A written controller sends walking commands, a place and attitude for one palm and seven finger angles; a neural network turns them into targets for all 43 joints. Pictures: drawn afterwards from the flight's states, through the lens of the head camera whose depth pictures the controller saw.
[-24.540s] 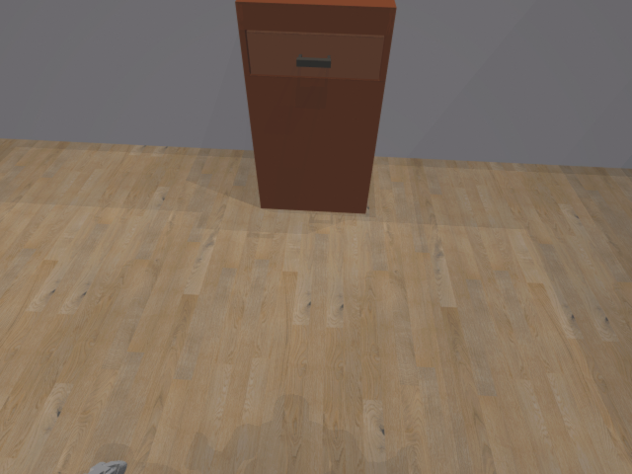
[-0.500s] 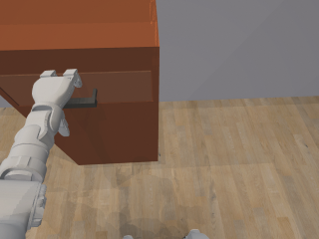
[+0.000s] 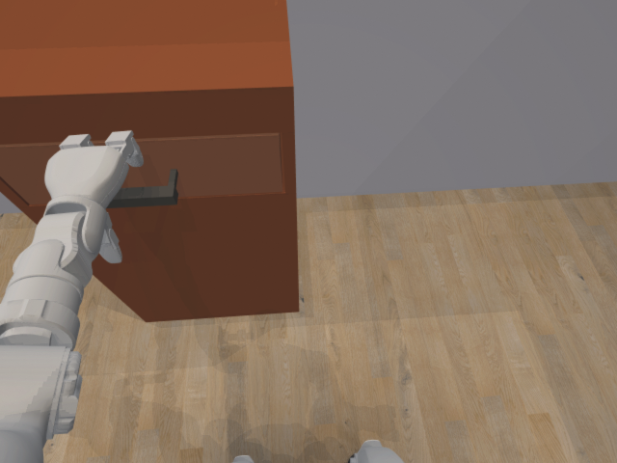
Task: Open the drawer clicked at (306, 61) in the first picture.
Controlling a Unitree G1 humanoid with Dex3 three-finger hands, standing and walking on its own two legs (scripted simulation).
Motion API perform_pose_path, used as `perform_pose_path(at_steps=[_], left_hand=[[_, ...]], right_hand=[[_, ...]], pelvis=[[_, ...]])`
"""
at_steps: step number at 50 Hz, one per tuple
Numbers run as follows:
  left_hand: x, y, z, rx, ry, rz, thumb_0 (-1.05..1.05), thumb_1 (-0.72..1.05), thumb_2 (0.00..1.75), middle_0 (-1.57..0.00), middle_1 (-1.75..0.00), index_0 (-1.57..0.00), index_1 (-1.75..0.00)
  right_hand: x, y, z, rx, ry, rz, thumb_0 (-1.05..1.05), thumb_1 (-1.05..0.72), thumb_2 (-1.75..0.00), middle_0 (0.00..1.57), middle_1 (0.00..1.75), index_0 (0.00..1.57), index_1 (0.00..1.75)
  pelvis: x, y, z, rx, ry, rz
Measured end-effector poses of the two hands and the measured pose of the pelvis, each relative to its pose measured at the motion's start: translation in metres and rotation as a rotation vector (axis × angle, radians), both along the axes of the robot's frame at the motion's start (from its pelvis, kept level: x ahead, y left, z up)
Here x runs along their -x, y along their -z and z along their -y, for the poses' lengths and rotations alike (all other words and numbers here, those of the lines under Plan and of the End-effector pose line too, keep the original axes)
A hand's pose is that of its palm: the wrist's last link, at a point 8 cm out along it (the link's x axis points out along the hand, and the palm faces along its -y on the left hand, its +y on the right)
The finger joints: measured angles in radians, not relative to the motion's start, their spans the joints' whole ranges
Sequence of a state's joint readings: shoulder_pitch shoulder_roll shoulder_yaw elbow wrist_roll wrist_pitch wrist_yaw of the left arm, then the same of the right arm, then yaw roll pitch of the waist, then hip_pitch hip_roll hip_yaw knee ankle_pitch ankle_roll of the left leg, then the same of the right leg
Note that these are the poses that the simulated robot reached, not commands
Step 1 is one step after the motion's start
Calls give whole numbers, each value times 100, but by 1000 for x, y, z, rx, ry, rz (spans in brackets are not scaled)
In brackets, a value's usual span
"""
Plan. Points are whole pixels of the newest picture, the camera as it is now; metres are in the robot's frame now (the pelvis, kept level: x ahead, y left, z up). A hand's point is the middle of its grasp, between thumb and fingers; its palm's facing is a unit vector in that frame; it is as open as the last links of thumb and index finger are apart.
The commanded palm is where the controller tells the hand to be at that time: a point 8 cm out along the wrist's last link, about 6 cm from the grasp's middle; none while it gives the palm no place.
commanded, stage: re-aim the fingers above the handle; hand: left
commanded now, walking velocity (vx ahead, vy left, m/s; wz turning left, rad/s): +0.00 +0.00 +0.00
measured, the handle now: (141, 186) +0.53 +0.26 -0.02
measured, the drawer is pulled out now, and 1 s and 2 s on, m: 0.00 0.00 0.00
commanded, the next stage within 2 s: lower the fingers behind the handle in 1.50 s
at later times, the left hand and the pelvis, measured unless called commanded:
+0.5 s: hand (106, 196) +0.47 +0.28 +0.04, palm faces -0.06 -0.01 -1.00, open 13.8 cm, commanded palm +0.45 +0.26 +0.09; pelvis -0.01 +0.01 -0.01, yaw +0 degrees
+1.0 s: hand (118, 199) +0.46 +0.26 +0.04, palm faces -0.06 -0.01 -1.00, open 13.8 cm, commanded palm +0.45 +0.25 +0.10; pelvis +0.00 +0.01 +0.00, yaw +1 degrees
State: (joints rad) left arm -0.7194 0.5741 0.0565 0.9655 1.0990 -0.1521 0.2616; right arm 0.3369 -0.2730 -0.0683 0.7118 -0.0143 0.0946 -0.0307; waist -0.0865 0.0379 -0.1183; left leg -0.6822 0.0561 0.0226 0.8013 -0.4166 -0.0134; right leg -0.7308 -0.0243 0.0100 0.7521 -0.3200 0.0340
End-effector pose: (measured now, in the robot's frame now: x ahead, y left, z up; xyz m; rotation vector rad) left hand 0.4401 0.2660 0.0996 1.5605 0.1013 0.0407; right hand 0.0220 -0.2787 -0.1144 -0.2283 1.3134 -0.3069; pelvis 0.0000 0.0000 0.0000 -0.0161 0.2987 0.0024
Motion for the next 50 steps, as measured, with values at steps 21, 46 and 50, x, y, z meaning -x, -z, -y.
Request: perform_pose_path(at_steps=[21,46,50], left_hand=[[-12,6,-8,2,3,-15,0,-49,30,-32,-120,-32,-120],[-2,2,5,-10,-7,-26,0,-49,30,-32,-120,-32,-120],[-1,2,11,-3,29,-21,0,-49,30,-32,-120,-32,-120]], right_hand=[[26,0,-11,17,12,-31,1,-91,-90,20,30,21,30],[-8,1,-22,-34,-8,35,1,-91,-90,21,30,21,30],[-14,-1,-16,-18,-25,46,1,-91,-90,21,30,21,30]], pelvis=[[11,6,-10,7,1,-28],[0,-2,-9,5,-3,9],[0,-2,-6,4,-10,9]])
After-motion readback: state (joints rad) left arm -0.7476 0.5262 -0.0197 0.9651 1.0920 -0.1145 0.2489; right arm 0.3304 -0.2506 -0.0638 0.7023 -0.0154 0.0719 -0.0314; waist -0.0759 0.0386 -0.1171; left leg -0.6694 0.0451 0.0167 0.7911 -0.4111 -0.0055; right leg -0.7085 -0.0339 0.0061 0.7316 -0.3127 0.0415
